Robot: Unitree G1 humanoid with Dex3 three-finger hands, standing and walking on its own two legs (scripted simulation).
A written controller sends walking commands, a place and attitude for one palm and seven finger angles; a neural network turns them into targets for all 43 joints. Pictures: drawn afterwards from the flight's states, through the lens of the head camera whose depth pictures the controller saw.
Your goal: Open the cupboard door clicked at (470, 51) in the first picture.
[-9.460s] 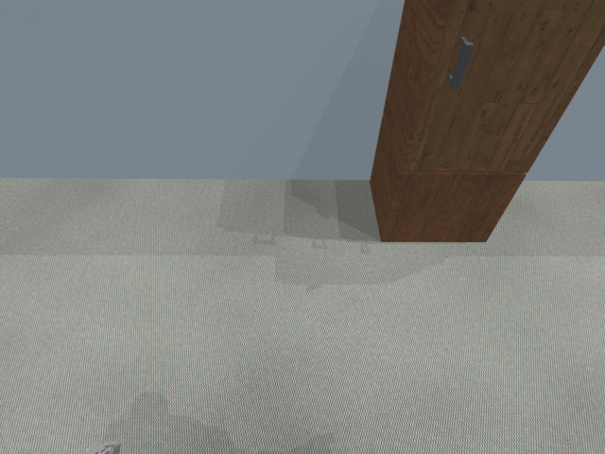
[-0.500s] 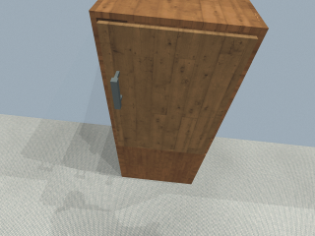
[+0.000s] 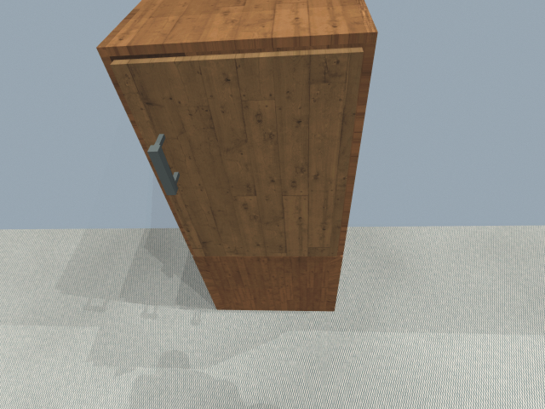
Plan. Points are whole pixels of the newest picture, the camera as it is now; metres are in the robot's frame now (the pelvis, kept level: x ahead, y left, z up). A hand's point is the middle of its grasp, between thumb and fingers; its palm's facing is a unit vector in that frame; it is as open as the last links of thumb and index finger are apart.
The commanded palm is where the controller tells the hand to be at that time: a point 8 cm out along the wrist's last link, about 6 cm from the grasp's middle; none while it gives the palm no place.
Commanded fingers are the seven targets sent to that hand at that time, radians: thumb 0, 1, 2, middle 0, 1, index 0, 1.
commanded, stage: come to a stop and stand still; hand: left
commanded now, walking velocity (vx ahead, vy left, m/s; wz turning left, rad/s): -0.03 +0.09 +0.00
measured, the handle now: (166, 165) +0.56 +0.27 +0.04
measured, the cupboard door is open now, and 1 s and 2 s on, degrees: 0 0 0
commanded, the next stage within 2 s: look again from close up in 1.36 s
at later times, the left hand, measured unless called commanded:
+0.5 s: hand out of the picture +0.00 +0.23 -0.17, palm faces +0.03 -0.97 -0.25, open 7.4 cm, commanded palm none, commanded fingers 0.00 0.90 0.90 -0.20 -0.30 -0.20 -0.30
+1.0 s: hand out of the picture +0.05 +0.21 -0.17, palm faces +0.02 -0.97 -0.23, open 7.4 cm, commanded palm none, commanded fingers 0.00 0.90 0.90 -0.20 -0.30 -0.20 -0.30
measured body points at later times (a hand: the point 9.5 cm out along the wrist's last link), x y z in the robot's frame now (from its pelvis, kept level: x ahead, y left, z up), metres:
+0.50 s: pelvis -0.01 +0.05 -0.01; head +0.01 +0.02 +0.44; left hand -0.01 +0.29 -0.15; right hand +0.01 -0.18 -0.17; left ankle -0.05 +0.15 -0.74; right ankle +0.00 -0.10 -0.74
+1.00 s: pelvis +0.01 +0.02 -0.01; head +0.03 +0.01 +0.44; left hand +0.05 +0.26 -0.16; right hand +0.03 -0.21 -0.17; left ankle -0.05 +0.15 -0.74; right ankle +0.00 -0.10 -0.74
